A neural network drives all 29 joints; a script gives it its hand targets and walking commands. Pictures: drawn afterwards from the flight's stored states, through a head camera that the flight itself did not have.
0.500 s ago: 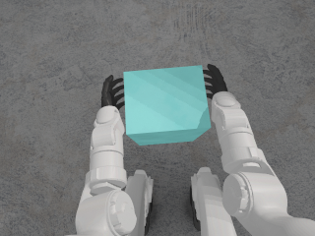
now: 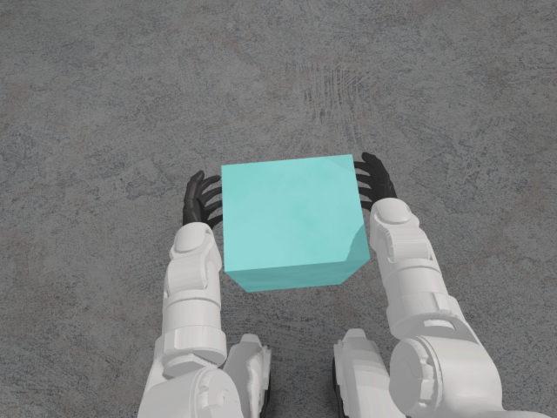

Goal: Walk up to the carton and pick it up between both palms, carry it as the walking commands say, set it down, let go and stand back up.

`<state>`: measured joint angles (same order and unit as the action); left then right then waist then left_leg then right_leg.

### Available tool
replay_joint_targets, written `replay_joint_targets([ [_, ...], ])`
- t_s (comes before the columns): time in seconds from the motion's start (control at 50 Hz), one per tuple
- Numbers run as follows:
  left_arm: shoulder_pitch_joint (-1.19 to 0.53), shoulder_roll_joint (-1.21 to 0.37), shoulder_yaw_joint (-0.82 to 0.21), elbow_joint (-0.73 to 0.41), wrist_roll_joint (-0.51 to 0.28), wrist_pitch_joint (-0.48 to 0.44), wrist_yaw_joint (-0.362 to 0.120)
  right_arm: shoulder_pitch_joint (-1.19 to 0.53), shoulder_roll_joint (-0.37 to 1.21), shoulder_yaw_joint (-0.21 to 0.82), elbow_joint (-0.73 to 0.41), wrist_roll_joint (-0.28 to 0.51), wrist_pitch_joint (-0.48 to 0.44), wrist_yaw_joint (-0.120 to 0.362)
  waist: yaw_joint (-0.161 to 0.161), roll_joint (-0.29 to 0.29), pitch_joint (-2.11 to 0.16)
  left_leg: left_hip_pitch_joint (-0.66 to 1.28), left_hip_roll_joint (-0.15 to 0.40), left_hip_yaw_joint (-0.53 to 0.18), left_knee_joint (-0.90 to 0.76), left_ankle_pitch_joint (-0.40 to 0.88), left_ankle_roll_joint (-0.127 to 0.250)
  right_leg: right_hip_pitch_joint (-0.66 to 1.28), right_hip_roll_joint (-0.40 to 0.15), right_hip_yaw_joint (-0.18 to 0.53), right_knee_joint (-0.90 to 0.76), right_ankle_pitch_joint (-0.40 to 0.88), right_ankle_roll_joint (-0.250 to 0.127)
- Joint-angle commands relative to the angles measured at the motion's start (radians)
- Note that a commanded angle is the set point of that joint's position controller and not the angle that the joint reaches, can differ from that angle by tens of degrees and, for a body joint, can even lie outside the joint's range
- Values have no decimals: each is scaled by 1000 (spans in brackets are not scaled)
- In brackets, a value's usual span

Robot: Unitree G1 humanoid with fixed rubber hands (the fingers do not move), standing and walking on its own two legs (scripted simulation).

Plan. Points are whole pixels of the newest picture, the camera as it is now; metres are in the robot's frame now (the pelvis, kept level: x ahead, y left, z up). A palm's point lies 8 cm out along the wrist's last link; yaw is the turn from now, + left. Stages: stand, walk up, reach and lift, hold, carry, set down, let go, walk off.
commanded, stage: reach and lift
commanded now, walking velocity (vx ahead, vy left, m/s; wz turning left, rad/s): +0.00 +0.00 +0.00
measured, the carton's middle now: (290, 234) +0.40 +0.02 -0.11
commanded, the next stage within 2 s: none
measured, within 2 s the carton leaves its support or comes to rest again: neither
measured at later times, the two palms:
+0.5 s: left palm (180, 215) +0.37 +0.15 +0.05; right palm (398, 195) +0.40 -0.12 +0.03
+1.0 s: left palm (153, 199) +0.36 +0.15 +0.12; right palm (417, 184) +0.38 -0.12 +0.10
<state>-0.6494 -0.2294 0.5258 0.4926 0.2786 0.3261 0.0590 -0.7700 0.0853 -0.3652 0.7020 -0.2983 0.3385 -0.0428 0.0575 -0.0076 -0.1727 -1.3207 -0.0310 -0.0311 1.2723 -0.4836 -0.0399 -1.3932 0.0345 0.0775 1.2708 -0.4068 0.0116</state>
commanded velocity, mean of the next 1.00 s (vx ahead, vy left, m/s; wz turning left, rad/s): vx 0.00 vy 0.00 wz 0.00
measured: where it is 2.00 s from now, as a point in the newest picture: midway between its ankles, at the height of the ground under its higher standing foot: (301, 412)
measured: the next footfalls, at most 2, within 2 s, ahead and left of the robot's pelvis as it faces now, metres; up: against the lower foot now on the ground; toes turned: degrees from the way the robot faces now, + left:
none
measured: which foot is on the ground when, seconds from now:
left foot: down 0.00-1.00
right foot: down 0.00-1.00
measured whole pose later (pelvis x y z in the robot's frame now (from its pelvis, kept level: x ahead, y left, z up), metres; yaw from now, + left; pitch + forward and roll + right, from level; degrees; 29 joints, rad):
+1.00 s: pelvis +0.02 +0.00 +0.12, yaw -1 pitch +10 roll +1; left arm -0.48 -0.23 0.42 0.47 0.34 0.41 0.01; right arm -0.51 0.18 -0.37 0.55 -0.37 0.40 -0.03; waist 0.08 0.01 -0.02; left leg -0.53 -0.01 -0.05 0.63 -0.27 -0.03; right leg -0.60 0.02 0.07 0.63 -0.21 0.00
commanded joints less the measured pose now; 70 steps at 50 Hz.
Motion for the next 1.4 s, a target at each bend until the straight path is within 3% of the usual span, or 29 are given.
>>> replay_joint_targets([
  [0.0,-579,-957,-594,125,-122,10,-232,-480,1055,483,57,120,-29,212,12,-62,-678,285,-137,48,-185,221,14,585,126,-33,-177,207,-5],
  [0.82,-281,-985,-584,96,-66,52,-255,-254,1021,491,-62,70,-1,259,25,-22,-374,842,-94,-3,-662,393,22,1059,89,-3,-643,324,-29],
  [1.38,-200,-999,-664,-11,-140,255,-253,-215,1041,583,-232,170,198,282,17,9,-141,1134,-69,-24,-894,392,26,1365,66,-7,-873,311,-24],
])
